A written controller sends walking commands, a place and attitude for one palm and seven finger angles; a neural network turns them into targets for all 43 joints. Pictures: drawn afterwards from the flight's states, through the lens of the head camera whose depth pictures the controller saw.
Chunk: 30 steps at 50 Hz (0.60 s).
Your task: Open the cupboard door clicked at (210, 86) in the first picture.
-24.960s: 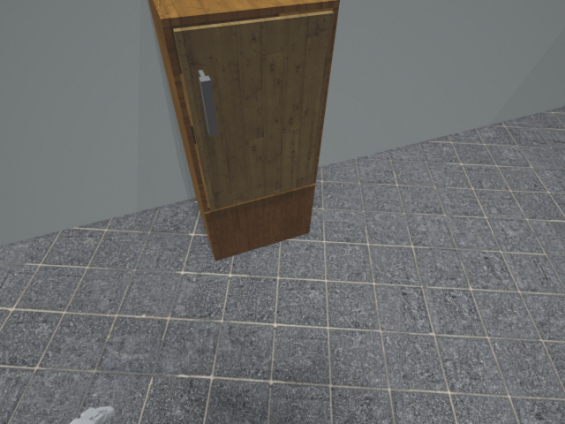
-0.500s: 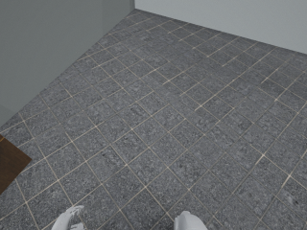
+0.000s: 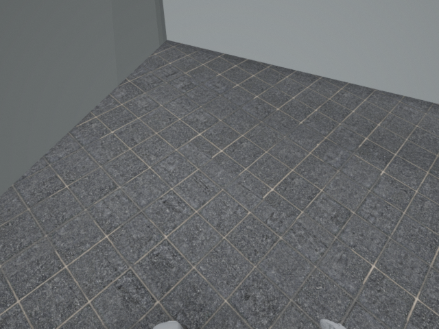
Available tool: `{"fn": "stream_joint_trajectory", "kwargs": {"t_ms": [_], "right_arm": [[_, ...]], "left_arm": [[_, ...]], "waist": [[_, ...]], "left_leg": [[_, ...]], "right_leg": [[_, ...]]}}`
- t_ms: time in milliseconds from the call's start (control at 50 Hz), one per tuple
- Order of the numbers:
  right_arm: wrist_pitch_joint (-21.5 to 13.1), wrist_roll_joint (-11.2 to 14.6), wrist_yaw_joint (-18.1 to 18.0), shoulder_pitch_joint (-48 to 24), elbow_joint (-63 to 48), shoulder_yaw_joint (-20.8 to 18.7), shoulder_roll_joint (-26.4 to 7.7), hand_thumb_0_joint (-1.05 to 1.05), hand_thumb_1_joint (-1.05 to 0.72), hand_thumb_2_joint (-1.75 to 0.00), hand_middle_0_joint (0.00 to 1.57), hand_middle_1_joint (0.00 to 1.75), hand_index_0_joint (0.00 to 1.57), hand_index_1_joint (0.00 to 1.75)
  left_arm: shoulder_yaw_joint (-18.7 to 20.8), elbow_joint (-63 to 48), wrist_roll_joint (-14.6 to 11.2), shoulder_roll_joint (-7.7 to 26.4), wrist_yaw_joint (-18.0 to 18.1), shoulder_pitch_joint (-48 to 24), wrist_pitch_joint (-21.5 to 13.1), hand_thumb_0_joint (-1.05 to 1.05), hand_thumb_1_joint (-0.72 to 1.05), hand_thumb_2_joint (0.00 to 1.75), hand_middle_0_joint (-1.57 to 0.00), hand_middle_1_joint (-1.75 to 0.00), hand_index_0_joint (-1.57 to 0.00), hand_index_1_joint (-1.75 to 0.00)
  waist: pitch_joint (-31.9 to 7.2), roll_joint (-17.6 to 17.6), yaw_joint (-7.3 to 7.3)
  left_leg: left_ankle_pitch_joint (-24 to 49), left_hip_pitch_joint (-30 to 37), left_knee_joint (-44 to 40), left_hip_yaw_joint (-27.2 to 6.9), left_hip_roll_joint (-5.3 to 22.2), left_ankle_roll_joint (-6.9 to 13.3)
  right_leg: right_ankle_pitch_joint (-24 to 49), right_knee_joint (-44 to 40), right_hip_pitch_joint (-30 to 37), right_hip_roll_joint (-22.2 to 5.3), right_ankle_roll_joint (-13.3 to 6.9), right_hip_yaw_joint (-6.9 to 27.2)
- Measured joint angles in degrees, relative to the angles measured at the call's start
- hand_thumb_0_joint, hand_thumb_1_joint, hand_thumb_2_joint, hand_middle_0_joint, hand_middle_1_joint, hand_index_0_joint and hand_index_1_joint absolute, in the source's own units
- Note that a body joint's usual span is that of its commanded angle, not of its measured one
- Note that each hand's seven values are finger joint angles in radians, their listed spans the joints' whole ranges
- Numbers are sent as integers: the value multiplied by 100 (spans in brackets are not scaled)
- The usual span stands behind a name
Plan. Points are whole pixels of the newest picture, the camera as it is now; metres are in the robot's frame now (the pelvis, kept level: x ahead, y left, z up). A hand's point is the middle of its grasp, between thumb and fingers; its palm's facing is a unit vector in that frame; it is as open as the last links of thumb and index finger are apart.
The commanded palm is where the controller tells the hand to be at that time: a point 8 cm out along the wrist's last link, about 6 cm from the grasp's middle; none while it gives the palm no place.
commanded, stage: walk to a spot facing it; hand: left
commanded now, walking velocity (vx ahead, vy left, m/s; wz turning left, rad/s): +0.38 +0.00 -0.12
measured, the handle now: out of the picture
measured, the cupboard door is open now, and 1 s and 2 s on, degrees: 38 38 38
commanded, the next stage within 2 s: turn to face it in 0.66 s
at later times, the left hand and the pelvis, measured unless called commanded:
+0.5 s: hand (176, 254) +0.30 +0.13 -0.16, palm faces -0.01 -0.98 -0.20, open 7.4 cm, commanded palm none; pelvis +0.22 -0.06 +0.00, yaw -2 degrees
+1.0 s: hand (178, 194) +0.47 +0.15 -0.16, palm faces +0.17 -0.97 -0.19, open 7.4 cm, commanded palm none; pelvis +0.41 -0.05 +0.00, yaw +8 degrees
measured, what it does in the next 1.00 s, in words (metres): walks ahead: right foot, then left foot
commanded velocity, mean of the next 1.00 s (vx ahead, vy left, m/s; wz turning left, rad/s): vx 0.25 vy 0.00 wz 0.21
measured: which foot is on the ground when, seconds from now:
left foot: down 0.00-0.36, up 0.38-0.74, down 0.76-1.00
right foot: down 0.00-0.00, up 0.02-0.34, down 0.36-0.76, up 0.78-1.00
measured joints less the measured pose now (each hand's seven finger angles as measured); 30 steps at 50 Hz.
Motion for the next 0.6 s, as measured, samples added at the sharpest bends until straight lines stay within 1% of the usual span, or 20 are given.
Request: {"fn": "stream_joint_trajectory", "kwargs": {"t_ms": [20, 60, 80, 100, 120, 140, 180, 240, 280, 320, 340, 360, 380, 400, 420, 440, 460, 480, 520, 600], "right_arm": [[-78, -36, -24, -45, -27, -3, -18, 0, -91, -90, 20, 30, 20, 29], [-145, -65, -83, -57, -76, 22, 19, 0, -91, -90, 20, 30, 20, 29], [-163, -67, -102, 12, -86, 35, 40, 0, -91, -90, 20, 30, 20, 29], [-178, -66, -125, 114, -75, 42, 61, 0, -91, -90, 20, 30, 20, 29], [-183, -63, -149, 233, -38, 48, 82, 0, -91, -90, 20, 30, 20, 29], [-180, -57, -168, 357, 26, 55, 99, 0, -91, -90, 20, 30, 20, 29], [-146, -41, -213, 592, 206, 31, 101, 0, -92, -90, 20, 30, 20, 29], [-46, -34, -188, 900, 476, 1, 9, 0, -93, -90, 20, 30, 20, 29], [17, -33, -157, 1073, 613, -19, -28, 0, -93, -90, 20, 30, 20, 29], [79, -36, -132, 1244, 717, -31, -47, 0, -92, -90, 20, 30, 20, 29], [107, -37, -123, 1337, 762, -33, -48, 0, -92, -90, 20, 30, 20, 29], [130, -29, -110, 1451, 789, -32, -34, 1, -92, -90, 20, 30, 20, 29], [165, -5, -97, 1501, 832, -32, -31, 1, -92, -90, 20, 30, 20, 29], [222, 19, -89, 1458, 890, -34, -63, 1, -92, -90, 20, 30, 20, 29], [268, 28, -79, 1389, 922, -48, -95, 1, -92, -90, 20, 30, 20, 29], [281, 36, -76, 1314, 931, -59, -113, 1, -92, -90, 20, 30, 20, 29], [271, 39, -79, 1234, 919, -67, -113, 1, -92, -90, 20, 30, 20, 29], [251, 36, -84, 1151, 888, -69, -102, 1, -92, -90, 20, 30, 20, 29], [215, 28, -83, 977, 775, -69, -59, 1, -92, -90, 20, 30, 20, 29], [170, 39, -29, 587, 510, -70, 41, 1, -92, -90, 20, 30, 19, 29]], "left_arm": [[-3, 50, -15, -13, -9, 76, 29, 0, 92, 90, -21, -30, -20, -30], [-20, 145, -12, 8, -24, 86, 115, 0, 92, 90, -20, -30, -20, -30], [-20, 171, 6, 16, -33, 58, 145, 0, 91, 90, -20, -30, -20, -30], [-9, 179, 23, 22, -44, -4, 171, 1, 91, 90, -20, -30, -20, -30], [6, 154, 38, 25, -61, -90, 197, 1, 91, 90, -20, -30, -20, -30], [19, 97, 49, 22, -82, -190, 221, 1, 91, 90, -20, -30, -20, -30], [26, -65, 57, -13, -127, -397, 241, 1, 91, 90, -20, -30, -19, -30], [2, -293, 50, -103, -185, -662, 227, 1, 91, 90, -20, -30, -19, -30], [-5, -386, 53, -126, -209, -803, 204, 1, 91, 90, -20, -30, -19, -30], [3, -437, 60, -110, -222, -903, 185, 1, 91, 90, -20, -30, -19, -30], [11, -461, 64, -83, -225, -923, 162, 1, 91, 90, -20, -30, -19, -30], [15, -501, 72, -26, -226, -914, 112, 1, 91, 90, -20, -30, -19, -30], [35, -510, 84, 5, -201, -935, 38, 0, 90, 90, -20, -30, -20, -30], [45, -483, 70, -27, -156, -986, -12, 0, 90, 90, -20, -30, -20, -30], [37, -460, 47, -75, -125, -1013, -32, 0, 90, 90, -20, -30, -20, -30], [23, -447, 37, -115, -96, -993, -42, 0, 91, 90, -20, -30, -20, -30], [13, -428, 36, -146, -59, -942, -45, 0, 91, 90, -20, -30, -20, -30], [3, -396, 39, -170, -23, -874, -48, 0, 91, 90, -20, -30, -20, -30], [5, -304, 40, -194, 54, -712, -73, 0, 91, 90, -20, -30, -20, -30], [-39, -80, 46, -176, 56, -402, -133, 0, 93, 90, -20, -30, -20, -30]], "waist": [[-6, 8, 4], [67, -84, -5], [65, -106, -28], [51, -115, -52], [42, -114, -64], [40, -104, -62], [45, -48, -44], [41, 90, -62], [43, 142, -126], [29, 159, -202], [7, 144, -230], [-48, 76, -252], [-70, 30, -227], [-16, 96, -218], [47, 175, -240], [73, 212, -256], [71, 207, -274], [54, 174, -290], [-6, 75, -305], [-57, -97, -255]], "left_leg": [[263, 17, 67, 27, -4, 98], [-2, 134, 385, 166, -55, 169], [-148, 253, 377, 202, -80, 168], [-230, 384, 285, 213, -109, 155], [-240, 529, 135, 210, -135, 123], [-204, 678, -44, 203, -153, 88], [-156, 974, -397, 191, -164, 65], [-198, 1347, -738, 201, -116, -2], [-340, 1540, -781, 229, -66, -82], [-590, 1688, -658, 258, 3, -181], [-771, 1730, -504, 270, 42, -234], [-1024, 1690, -217, 274, 53, -230], [-1367, 1516, 352, 256, 77, -168], [-1682, 1247, 1143, 99, 116, -89], [-1776, 940, 1919, -79, 120, -30], [-1701, 627, 2539, -174, 104, 1], [-1564, 341, 2949, -198, 95, 9], [-1417, 98, 3145, -178, 102, -4], [-1137, -273, 3060, -100, 141, -52], [-609, -607, 1959, 25, 169, -116]], "right_leg": [[-211, 680, -238, -41, 5, -31], [-440, 2472, -897, -135, 5, 40], [-398, 3176, -1232, -183, 14, 28], [-272, 3673, -1548, -250, 35, -5], [-121, 3950, -1828, -333, 65, -39], [29, 4015, -2068, -426, 99, -67], [289, 3645, -2403, -613, 163, -114], [615, 2449, -2550, -818, 221, -210], [816, 1809, -2504, -861, 243, -277], [950, 1320, -2322, -835, 253, -370], [940, 1075, -2162, -799, 243, -407], [731, 779, -1964, -777, 190, -379], [992, 793, -1976, -757, 124, -346], [978, 1026, -2004, -686, 71, -389], [866, 1097, -1913, -617, 33, -469], [776, 1027, -1780, -564, 9, -531], [734, 873, -1624, -524, 0, -574], [743, 666, -1453, -495, 8, -605], [820, 215, -1113, -446, 16, -649], [849, -465, -510, -387, 10, -704]]}}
